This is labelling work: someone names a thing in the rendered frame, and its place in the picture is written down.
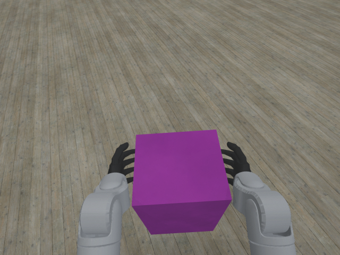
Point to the right robot hand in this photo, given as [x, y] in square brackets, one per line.
[239, 162]

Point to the carton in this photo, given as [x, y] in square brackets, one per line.
[179, 183]

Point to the left robot forearm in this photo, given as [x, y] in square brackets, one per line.
[100, 220]

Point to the left robot hand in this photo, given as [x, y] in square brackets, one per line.
[118, 163]

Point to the right robot forearm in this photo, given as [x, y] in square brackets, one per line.
[267, 213]

